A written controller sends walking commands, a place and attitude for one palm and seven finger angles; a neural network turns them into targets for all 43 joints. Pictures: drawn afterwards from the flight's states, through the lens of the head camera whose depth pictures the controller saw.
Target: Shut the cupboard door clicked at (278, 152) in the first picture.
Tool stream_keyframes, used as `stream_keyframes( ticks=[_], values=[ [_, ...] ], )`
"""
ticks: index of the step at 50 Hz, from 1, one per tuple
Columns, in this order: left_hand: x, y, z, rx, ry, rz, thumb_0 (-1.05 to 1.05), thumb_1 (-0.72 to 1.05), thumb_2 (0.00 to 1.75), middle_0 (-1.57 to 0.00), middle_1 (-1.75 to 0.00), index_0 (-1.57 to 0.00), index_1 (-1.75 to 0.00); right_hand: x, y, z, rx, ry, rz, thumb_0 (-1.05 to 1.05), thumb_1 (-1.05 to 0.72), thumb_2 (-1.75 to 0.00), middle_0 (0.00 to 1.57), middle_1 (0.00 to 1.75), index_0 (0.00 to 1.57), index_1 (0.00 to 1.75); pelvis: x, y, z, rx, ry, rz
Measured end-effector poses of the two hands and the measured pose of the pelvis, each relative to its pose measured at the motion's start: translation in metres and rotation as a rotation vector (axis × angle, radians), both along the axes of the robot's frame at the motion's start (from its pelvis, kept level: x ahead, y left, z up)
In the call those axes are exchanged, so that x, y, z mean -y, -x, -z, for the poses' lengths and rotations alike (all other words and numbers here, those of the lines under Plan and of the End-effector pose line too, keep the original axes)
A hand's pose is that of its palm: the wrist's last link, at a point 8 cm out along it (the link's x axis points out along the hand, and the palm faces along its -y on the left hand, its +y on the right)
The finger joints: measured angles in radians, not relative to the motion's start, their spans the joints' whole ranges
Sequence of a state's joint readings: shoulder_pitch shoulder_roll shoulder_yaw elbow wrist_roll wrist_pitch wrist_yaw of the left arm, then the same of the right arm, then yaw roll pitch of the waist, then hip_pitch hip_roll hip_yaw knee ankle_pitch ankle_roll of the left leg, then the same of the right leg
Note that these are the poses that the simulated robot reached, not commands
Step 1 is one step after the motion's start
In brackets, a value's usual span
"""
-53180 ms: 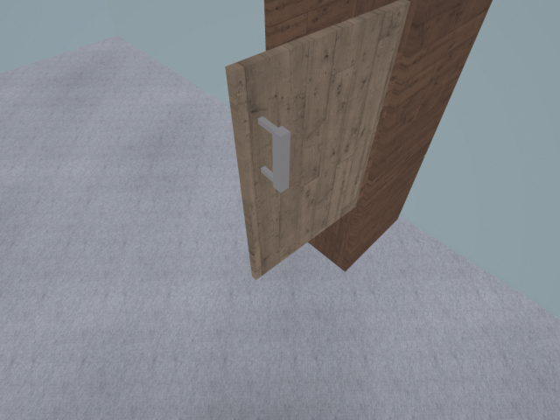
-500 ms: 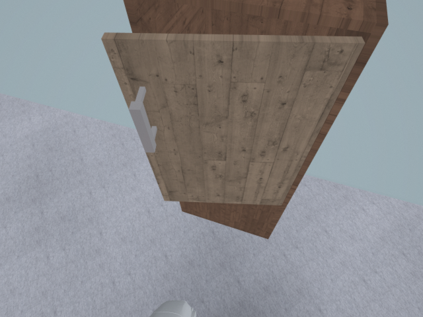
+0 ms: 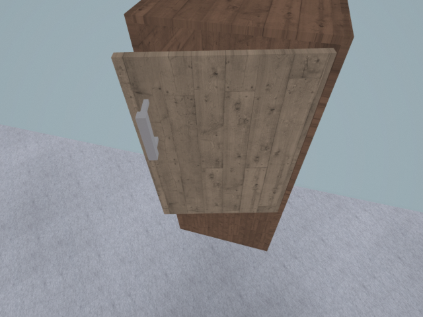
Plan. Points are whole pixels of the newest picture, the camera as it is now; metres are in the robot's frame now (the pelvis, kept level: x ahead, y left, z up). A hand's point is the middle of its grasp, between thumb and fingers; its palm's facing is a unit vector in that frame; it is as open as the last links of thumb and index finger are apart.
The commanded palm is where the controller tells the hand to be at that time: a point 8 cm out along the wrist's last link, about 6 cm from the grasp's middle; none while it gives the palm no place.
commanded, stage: come to a stop and stand still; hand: left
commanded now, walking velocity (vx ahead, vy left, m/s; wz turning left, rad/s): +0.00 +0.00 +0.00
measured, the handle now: (149, 130) +0.46 +0.16 +0.09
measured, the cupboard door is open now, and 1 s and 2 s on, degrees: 16 16 16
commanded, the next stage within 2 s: look again from close up in 0.10 s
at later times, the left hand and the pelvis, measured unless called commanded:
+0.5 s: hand out of the picture -0.01 +0.20 -0.18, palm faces +0.01 -0.98 -0.22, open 7.3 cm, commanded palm none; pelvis -0.03 +0.02 -0.01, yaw +1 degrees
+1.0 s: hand out of the picture -0.06 +0.20 -0.18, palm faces +0.02 -0.98 -0.17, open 7.3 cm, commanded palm none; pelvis -0.03 +0.02 +0.00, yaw +1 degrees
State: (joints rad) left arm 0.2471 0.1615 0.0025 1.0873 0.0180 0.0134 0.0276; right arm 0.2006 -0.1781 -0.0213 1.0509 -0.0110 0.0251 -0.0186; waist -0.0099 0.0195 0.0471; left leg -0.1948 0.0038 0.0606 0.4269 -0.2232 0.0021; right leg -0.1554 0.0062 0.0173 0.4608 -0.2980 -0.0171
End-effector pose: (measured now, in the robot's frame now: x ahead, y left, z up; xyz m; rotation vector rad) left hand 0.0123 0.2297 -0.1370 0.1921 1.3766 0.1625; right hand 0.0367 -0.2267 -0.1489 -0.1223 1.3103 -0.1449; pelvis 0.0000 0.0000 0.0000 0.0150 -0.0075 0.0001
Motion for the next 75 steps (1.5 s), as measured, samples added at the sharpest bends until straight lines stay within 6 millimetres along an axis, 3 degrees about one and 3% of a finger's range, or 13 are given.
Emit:
stream_keyframes(
  ticks=[9, 13, 24, 37, 43, 51, 58, 65, 71, 75],
  values=[
    [0.016, 0.016, 0.007, -0.033, 0.047, -0.017, 0.01, 0.93, 0.9, -0.2, -0.3, -0.2, -0.3, 0.005, 0.064, -0.008, -0.16, 0.024, 0.019, 0.0, -0.91, -0.9, 0.2, 0.3, 0.2, 0.3, 0.005, 0.003, -0.004, 0.014, 0.008, 0.001],
    [0.018, 0.023, 0.009, -0.023, 0.043, 0.008, 0.01, 0.93, 0.9, -0.2, -0.3, -0.2, -0.3, 0.002, 0.077, -0.007, -0.17, 0.022, 0.021, 0.0, -0.91, -0.9, 0.2, 0.3, 0.2, 0.3, 0.002, 0.009, -0.001, 0.007, 0.027, 0.003],
    [-0.012, 0.03, 0.009, 0.069, 0.016, 0.007, 0.0, 0.91, 0.9, -0.2, -0.3, -0.2, -0.3, -0.021, 0.055, 0.0, 0.002, 0.008, -0.016, 0.0, -0.91, -0.9, 0.2, 0.3, 0.2, 0.3, -0.017, 0.03, 0.005, 0.031, 0.019, -0.015],
    [-0.037, 0.06, 0.008, 0.038, 0.007, -0.016, 0.0, 0.91, 0.9, -0.2, -0.29, -0.2, -0.3, -0.017, 0.038, -0.012, 0.051, 0.053, -0.06, 0.01, -0.91, -0.9, 0.2, 0.3, 0.2, 0.3, -0.03, 0.039, 0.003, 0.008, 0.017, -0.02],
    [-0.037, 0.07, 0.011, -0.005, 0.019, -0.024, 0.0, 0.91, 0.9, -0.2, -0.29, -0.2, -0.3, -0.014, 0.037, -0.016, 0.034, 0.073, -0.064, 0.0, -0.91, -0.9, 0.2, 0.3, 0.2, 0.3, -0.031, 0.036, 0.002, 0.009, 0.018, -0.021],
    [-0.015, 0.076, 0.017, -0.068, 0.062, -0.028, 0.0, 0.91, 0.9, -0.2, -0.29, -0.2, -0.3, -0.013, 0.043, -0.01, -0.018, 0.057, -0.031, 0.0, -0.9, -0.9, 0.2, 0.3, 0.2, 0.3, -0.02, 0.024, 0.005, -0.003, 0.014, -0.011],
    [0.012, 0.066, 0.019, -0.083, 0.088, -0.046, 0.0, 0.91, 0.9, -0.2, -0.29, -0.2, -0.3, 0.0, 0.038, -0.005, -0.049, 0.056, -0.006, 0.0, -0.9, -0.9, 0.2, 0.3, 0.2, 0.3, -0.003, 0.006, 0.008, -0.018, 0.029, -0.004],
    [0.028, 0.044, 0.035, -0.092, 0.13, -0.059, 0.0, 0.91, 0.9, -0.2, -0.29, -0.2, -0.3, 0.007, 0.015, -0.006, -0.046, 0.091, 0.002, 0.0, -0.9, -0.9, 0.2, 0.3, 0.2, 0.3, 0.003, -0.016, 0.014, -0.018, 0.029, 0.001],
    [0.032, -0.002, 0.03, -0.06, 0.114, -0.004, 0.0, 0.91, 0.9, -0.2, -0.29, -0.2, -0.3, 0.012, 0.006, -0.007, -0.026, 0.085, 0.033, 0.0, -0.9, -0.9, 0.2, 0.3, 0.2, 0.3, 0.013, -0.026, 0.011, -0.013, 0.028, 0.031],
    [0.029, -0.034, 0.026, 0.033, 0.053, 0.0, 0.01, 0.93, 0.9, -0.2, -0.3, -0.2, -0.3, 0.021, 0.009, 0.005, -0.072, 0.052, 0.039, 0.0, -0.9, -0.9, 0.2, 0.3, 0.2, 0.3, 0.025, -0.032, 0.016, -0.006, 0.019, 0.012]
  ],
)
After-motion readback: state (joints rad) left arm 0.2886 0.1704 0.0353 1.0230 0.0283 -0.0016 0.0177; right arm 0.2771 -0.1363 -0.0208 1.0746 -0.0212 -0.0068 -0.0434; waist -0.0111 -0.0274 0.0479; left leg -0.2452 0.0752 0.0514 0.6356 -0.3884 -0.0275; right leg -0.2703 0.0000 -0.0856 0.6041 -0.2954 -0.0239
